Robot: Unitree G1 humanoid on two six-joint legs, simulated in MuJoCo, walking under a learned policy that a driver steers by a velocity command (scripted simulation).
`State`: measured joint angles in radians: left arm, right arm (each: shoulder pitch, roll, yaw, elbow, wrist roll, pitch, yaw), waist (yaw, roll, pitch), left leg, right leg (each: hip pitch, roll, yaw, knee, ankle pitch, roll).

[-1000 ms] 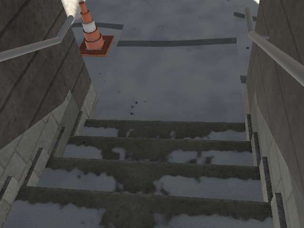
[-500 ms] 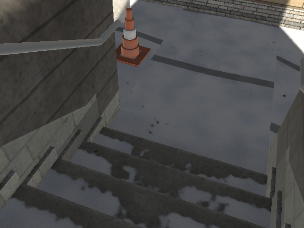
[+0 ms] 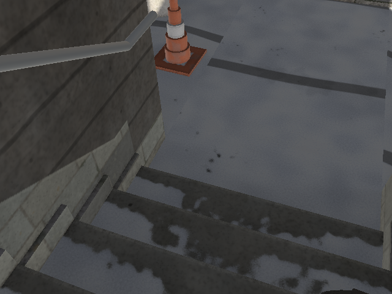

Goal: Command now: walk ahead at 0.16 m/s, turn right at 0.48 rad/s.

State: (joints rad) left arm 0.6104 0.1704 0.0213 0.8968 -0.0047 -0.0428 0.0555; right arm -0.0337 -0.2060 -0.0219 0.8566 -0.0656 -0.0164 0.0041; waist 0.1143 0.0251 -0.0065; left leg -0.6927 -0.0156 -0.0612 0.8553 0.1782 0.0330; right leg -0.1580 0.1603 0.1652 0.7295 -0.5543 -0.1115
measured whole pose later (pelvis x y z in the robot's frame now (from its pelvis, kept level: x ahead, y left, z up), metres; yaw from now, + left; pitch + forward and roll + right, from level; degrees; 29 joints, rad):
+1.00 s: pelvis +0.02 +0.04 -0.03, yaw -27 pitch -1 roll +3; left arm 0.51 0.19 -0.03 0.84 0.01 0.07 0.02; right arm 0.29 -0.29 -0.09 0.76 -0.02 0.06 -0.01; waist 0.00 0.04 -0.05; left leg -0.78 -0.19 -0.26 1.30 -0.16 -0.05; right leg -0.35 0.06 0.05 1.02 -0.65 -0.08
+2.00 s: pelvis +0.15 +0.13 -0.07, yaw -8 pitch -1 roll +3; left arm 0.16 0.21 0.01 0.81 0.02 0.00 -0.03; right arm 0.37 -0.21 0.01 0.89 -0.04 0.00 -0.07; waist -0.04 -0.05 0.02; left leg -0.35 -0.14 0.08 1.20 -0.75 0.11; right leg -0.39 0.05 0.05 0.45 0.36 -0.05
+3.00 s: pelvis +0.28 +0.20 -0.13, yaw -31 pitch +0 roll -3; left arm 0.13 0.23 0.04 0.81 0.05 0.05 -0.02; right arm 0.67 -0.21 -0.01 0.94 0.00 -0.03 -0.02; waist -0.09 -0.05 -0.05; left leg -0.09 -0.05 -0.08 0.46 -0.36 0.07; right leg -0.75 0.06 0.08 1.17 0.03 -0.01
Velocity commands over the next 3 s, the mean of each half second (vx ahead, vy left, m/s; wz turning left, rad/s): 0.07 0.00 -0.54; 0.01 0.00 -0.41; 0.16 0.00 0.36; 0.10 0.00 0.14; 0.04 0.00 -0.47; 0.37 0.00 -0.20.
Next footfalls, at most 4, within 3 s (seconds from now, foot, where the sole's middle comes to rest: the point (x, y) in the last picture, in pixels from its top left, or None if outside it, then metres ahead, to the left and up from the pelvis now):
0.16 left None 0.27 0.11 -0.91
0.78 right None -0.03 -0.01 -0.74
1.52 left None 0.09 0.21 -0.74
2.04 right None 0.27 0.05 -0.91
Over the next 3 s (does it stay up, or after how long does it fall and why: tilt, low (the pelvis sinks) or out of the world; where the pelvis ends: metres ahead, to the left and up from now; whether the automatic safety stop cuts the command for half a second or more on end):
stays up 0.28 0.20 -0.13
